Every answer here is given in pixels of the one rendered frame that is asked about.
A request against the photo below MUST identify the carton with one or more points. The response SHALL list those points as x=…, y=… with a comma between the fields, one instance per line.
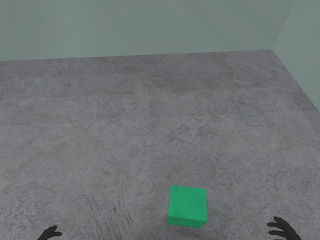
x=187, y=206

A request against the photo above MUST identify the left robot hand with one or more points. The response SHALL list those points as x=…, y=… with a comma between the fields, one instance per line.
x=50, y=232

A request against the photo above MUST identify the right robot hand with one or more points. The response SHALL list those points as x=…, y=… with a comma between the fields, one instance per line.
x=288, y=232

